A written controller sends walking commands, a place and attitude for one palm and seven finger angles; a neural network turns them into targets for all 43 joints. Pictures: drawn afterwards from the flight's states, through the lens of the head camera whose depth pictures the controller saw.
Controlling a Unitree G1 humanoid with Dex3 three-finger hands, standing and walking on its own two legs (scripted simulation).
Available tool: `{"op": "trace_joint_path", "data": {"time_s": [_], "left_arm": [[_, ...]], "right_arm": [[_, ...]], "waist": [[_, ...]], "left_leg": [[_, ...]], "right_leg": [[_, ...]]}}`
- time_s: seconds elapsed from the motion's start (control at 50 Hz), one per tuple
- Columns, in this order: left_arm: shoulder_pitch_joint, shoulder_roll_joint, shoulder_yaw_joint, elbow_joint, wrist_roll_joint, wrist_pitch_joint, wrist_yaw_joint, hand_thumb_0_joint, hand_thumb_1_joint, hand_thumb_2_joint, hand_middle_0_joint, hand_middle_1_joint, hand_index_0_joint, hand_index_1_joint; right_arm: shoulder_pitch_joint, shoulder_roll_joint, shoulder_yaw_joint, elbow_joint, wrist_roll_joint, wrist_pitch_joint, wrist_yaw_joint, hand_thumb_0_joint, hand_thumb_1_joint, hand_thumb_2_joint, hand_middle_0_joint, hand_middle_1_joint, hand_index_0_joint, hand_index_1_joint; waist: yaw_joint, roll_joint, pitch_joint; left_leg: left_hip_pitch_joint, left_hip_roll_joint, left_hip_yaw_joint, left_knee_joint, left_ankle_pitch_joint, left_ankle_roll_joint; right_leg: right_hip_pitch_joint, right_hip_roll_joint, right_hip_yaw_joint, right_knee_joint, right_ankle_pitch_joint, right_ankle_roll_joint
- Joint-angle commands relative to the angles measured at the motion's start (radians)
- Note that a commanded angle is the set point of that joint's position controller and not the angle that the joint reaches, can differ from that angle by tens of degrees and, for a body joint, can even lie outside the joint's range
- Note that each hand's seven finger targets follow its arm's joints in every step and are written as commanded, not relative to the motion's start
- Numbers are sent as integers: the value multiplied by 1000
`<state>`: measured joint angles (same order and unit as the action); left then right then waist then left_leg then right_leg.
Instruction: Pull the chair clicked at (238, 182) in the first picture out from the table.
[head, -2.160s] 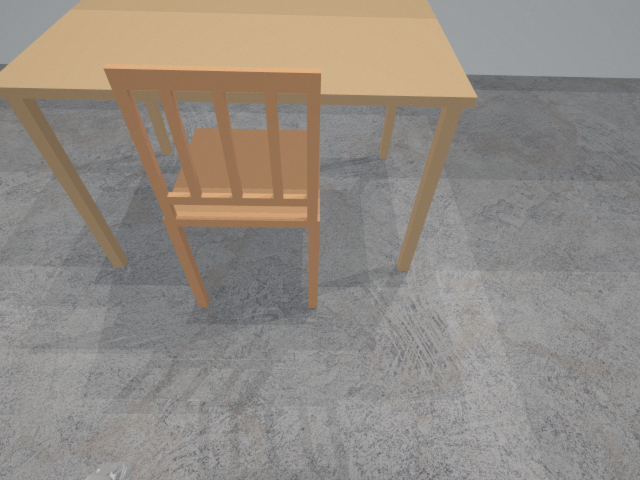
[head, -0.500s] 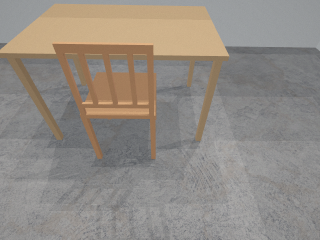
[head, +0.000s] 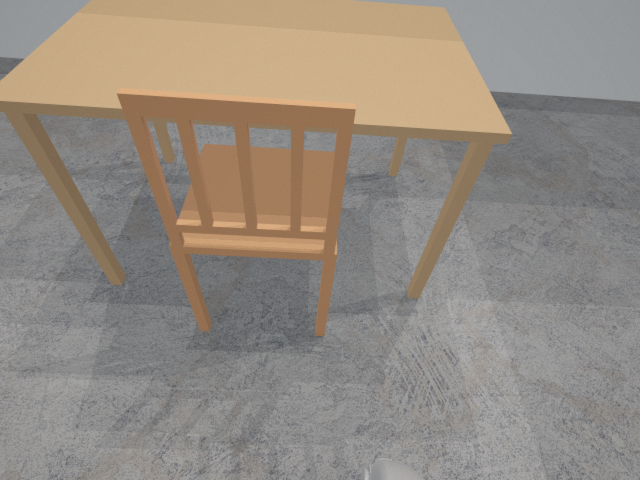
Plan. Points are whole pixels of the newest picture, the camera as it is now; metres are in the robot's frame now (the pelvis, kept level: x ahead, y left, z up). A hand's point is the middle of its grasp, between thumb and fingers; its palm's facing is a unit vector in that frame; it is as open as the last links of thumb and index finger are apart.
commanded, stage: take the last steps up to it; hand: left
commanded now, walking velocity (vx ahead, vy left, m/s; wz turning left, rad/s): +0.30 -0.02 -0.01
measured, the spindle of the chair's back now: (247, 180) +0.69 +0.18 -0.08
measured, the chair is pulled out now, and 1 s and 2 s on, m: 0.00 0.00 0.00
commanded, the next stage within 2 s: come to a stop and stand still in 0.36 s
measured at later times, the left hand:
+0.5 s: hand (216, 425) +0.23 +0.16 -0.18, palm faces +0.06 -0.97 -0.22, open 7.1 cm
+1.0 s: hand (210, 431) +0.22 +0.17 -0.19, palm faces +0.02 -0.96 -0.27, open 7.3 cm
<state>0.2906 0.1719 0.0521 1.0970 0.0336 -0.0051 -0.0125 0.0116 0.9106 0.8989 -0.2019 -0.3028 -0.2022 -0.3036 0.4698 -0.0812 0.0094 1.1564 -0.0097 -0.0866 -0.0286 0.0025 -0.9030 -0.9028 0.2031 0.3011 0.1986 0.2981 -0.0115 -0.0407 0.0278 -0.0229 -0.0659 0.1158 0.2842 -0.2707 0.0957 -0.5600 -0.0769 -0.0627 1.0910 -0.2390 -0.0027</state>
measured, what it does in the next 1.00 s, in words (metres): walks ahead: right foot, then left foot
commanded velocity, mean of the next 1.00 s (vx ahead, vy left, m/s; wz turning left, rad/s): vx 0.02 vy -0.02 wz -0.01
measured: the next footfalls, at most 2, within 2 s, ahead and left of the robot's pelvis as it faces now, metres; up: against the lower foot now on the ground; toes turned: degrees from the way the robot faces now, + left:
right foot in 0.28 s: +0.25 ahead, -0.08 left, +0.00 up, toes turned -6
left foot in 0.68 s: +0.34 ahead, +0.13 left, +0.00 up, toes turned +3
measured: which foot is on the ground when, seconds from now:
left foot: down 0.00-0.30, up 0.32-0.66, down 0.68-1.00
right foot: up 0.00-0.26, down 0.28-0.72, up 0.74-0.98, down 1.00-1.00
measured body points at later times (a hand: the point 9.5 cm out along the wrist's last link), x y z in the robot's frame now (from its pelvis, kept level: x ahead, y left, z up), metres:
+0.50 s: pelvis +0.19 -0.02 -0.01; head +0.20 -0.02 +0.44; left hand +0.22 +0.22 -0.16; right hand +0.21 -0.24 -0.17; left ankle +0.19 +0.12 -0.67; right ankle +0.21 -0.08 -0.74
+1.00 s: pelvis +0.19 -0.03 -0.02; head +0.22 -0.04 +0.43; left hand +0.22 +0.22 -0.17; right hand +0.28 -0.25 -0.18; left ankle +0.30 +0.13 -0.74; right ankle +0.15 -0.14 -0.75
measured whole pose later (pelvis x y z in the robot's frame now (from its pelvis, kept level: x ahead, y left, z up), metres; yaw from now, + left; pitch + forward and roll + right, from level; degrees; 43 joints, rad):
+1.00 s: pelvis +0.19 -0.03 -0.02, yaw -3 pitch -1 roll +1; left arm 0.25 0.19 0.05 1.01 0.02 0.03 0.03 0.01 0.91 0.90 -0.20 -0.30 -0.20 -0.30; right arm 0.10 -0.16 -0.05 1.00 -0.02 0.04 -0.02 0.00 -0.91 -0.90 0.21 0.30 0.20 0.30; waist 0.02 0.01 0.08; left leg -0.41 0.08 0.08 0.53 -0.10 -0.03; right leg -0.25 -0.04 -0.02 0.66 -0.40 0.00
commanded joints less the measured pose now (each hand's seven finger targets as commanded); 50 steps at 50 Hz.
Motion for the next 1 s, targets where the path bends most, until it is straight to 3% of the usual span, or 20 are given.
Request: {"op": "trace_joint_path", "data": {"time_s": [0.0,0.12,0.18,0.22,0.24,0.26,0.28,0.3,0.34,0.42,0.52,0.6,0.64,0.66,0.7,0.74,0.82,0.92,0.96,0.98], "left_arm": [[-76,20,6,-79,-6,-17,1,0,900,900,-200,-300,-200,-300],[-198,8,0,-117,-15,-31,-1,0,900,900,-200,-300,-200,-300],[-110,19,5,-97,-12,-36,11,0,900,900,-200,-300,-200,-300],[47,49,18,-55,-7,-45,20,0,900,900,-200,-300,-200,-300],[176,81,32,-21,-4,-54,24,0,900,900,-200,-300,-200,-300],[283,164,53,-2,-1,-65,34,0,900,900,-200,-300,-200,-300],[297,200,54,11,-23,-66,34,0,900,900,-200,-300,-200,-300],[209,180,52,-17,-30,-60,39,0,900,900,-200,-300,-200,-300],[54,90,21,-51,-24,-69,42,0,900,900,-200,-300,-200,-300],[6,39,5,-67,-11,-82,47,0,900,900,-200,-300,-200,-300],[36,53,-13,-44,-12,-55,44,0,900,900,-200,-300,-200,-300],[65,94,-3,-37,-20,-24,55,0,900,900,-200,-300,-200,-300],[82,82,-2,-43,-23,-9,59,0,900,900,-200,-300,-200,-300],[102,55,-6,-55,-29,-1,65,0,900,900,-200,-300,-200,-300],[130,37,-9,-57,-27,9,72,0,900,900,-200,-300,-200,-300],[107,69,4,-57,-24,34,71,0,900,900,-200,-300,-200,-300],[102,55,17,-78,-18,51,56,0,900,900,-200,-300,-200,-300],[129,32,8,-88,-16,42,46,0,900,900,-200,-300,-200,-300],[194,56,5,-52,-5,28,47,0,900,900,-200,-300,-200,-300],[160,113,3,-58,4,17,50,0,900,900,-200,-300,-200,-300]], "right_arm": [[139,-129,-30,19,-1,-16,-26,0,-900,-900,200,300,200,300],[174,-113,-29,48,-9,-7,-30,0,-900,-900,200,300,200,300],[143,-149,-40,46,-7,2,-32,0,-900,-900,200,300,200,300],[108,-160,-48,30,-2,6,-29,0,-900,-900,200,300,200,300],[72,-162,-48,11,5,5,-25,0,-900,-900,200,300,200,300],[102,-118,-47,-13,16,-1,-14,0,-900,-900,200,300,200,300],[103,-107,-48,-27,18,-4,-13,0,-900,-900,200,300,200,300],[33,-111,-58,-40,12,4,-10,0,-900,-900,200,300,200,300],[-26,-75,-53,-56,-5,26,5,0,-900,-900,200,300,200,300],[13,-38,-51,-54,-16,68,10,0,-900,-900,200,300,200,300],[-99,-32,-25,-74,-2,75,3,0,-900,-900,200,300,200,300],[-173,-96,-37,-104,3,82,-6,0,-900,-900,200,300,200,300],[-152,-154,-51,-105,-1,77,-9,0,-900,-900,200,300,200,300],[-148,-201,-58,-116,-3,77,-15,0,-900,-900,200,300,200,300],[-167,-241,-66,-120,-4,85,-24,0,-900,-900,200,300,200,300],[-210,-237,-70,-137,-8,90,-37,0,-900,-900,200,300,200,300],[-314,-246,-87,-185,-15,105,-29,0,-900,-900,200,300,200,300],[-327,-251,-101,-192,-18,114,-9,0,-900,-900,200,300,200,300],[-303,-202,-99,-185,-10,127,3,0,-900,-900,200,300,200,300],[-298,-134,-87,-193,0,135,8,0,-900,-900,200,300,200,300]], "waist": [[-15,119,95],[-37,128,134],[13,150,96],[83,116,11],[146,86,-39],[162,-89,-145],[119,-113,-196],[103,14,-66],[23,31,71],[-56,41,51],[-19,-33,-6],[3,-65,-41],[0,26,-48],[7,123,-67],[17,232,-67],[16,244,-47],[36,132,-77],[35,226,-114],[53,67,-106],[33,-136,-47]], "left_leg": [[105,290,-163,-83,622,46],[85,269,-117,-35,823,30],[70,289,-106,102,1058,22],[19,268,-90,295,1051,1],[-126,244,-72,495,884,-16],[-364,104,-24,839,362,-46],[-479,14,-59,1134,-283,-51],[-525,81,-149,1156,-244,-29],[-507,149,-151,1111,-121,-44],[-396,176,-102,878,-59,-81],[-324,142,-49,508,2,-122],[-229,114,-58,265,119,-128],[-92,193,-109,185,573,-96],[-24,311,-197,192,875,-41],[-37,432,-261,126,1059,68],[-160,461,-290,67,927,120],[-186,411,-226,77,626,104],[-254,344,-222,42,83,37],[-352,207,-137,146,-187,-56],[-421,111,-73,282,-232,-116]], "right_leg": [[-185,-12,-24,-58,36,3],[-38,48,-87,-350,48,-42],[126,98,-104,-407,2,-82],[325,120,-96,-490,57,-103],[534,62,-30,-540,142,-134],[748,-197,335,-601,292,-256],[761,-377,608,-734,460,-365],[621,-360,536,-792,339,-365],[329,-276,372,-846,276,-285],[164,-163,111,-873,372,-215],[293,-103,43,-783,678,-172],[390,-97,68,-658,674,-129],[328,-46,51,-563,498,-62],[264,1,33,-530,273,-26],[242,58,15,-355,-254,0],[244,57,82,-143,-384,3],[200,56,87,-48,-290,9],[331,44,25,-406,-214,8],[457,34,31,-719,-84,2],[379,-119,255,-860,-286,-48]]}}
